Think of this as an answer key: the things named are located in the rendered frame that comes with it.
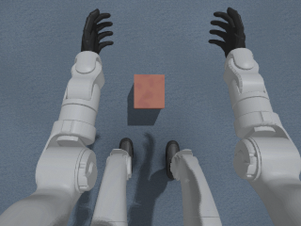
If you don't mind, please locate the left robot forearm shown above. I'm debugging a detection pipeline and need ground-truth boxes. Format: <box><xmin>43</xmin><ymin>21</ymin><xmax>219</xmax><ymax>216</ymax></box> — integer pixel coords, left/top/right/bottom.
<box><xmin>35</xmin><ymin>51</ymin><xmax>105</xmax><ymax>183</ymax></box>

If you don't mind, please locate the right robot upper arm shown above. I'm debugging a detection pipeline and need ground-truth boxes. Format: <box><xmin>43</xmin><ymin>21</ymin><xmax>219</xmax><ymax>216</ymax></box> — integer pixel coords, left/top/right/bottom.
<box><xmin>232</xmin><ymin>137</ymin><xmax>301</xmax><ymax>226</ymax></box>

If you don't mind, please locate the right robot forearm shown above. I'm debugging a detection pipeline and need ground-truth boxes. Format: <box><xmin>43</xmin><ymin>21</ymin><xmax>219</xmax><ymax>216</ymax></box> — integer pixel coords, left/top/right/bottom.
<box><xmin>223</xmin><ymin>48</ymin><xmax>301</xmax><ymax>172</ymax></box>

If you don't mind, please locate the robot right hand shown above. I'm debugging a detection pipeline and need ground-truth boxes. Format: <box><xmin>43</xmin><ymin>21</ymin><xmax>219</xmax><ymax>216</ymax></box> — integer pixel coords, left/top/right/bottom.
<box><xmin>208</xmin><ymin>7</ymin><xmax>246</xmax><ymax>58</ymax></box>

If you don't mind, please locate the robot left hand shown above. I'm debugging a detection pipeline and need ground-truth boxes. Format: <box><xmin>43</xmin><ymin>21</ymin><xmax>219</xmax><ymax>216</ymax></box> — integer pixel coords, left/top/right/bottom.
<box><xmin>81</xmin><ymin>8</ymin><xmax>114</xmax><ymax>55</ymax></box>

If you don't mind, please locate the left robot upper arm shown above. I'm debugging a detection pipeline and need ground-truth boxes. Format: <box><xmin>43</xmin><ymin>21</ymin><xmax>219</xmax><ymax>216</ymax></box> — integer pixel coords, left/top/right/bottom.
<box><xmin>0</xmin><ymin>146</ymin><xmax>98</xmax><ymax>226</ymax></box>

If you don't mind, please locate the carton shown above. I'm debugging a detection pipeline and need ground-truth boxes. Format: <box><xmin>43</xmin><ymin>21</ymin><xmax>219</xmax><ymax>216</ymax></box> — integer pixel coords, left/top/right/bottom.
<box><xmin>134</xmin><ymin>74</ymin><xmax>165</xmax><ymax>109</ymax></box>

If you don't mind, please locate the left robot shin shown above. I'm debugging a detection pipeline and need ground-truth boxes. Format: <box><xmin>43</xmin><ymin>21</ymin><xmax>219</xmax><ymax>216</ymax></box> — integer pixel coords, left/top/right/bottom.
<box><xmin>105</xmin><ymin>149</ymin><xmax>130</xmax><ymax>164</ymax></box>

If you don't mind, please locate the robot right foot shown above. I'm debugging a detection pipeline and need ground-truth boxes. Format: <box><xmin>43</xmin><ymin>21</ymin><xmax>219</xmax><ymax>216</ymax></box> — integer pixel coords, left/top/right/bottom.
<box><xmin>166</xmin><ymin>140</ymin><xmax>180</xmax><ymax>180</ymax></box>

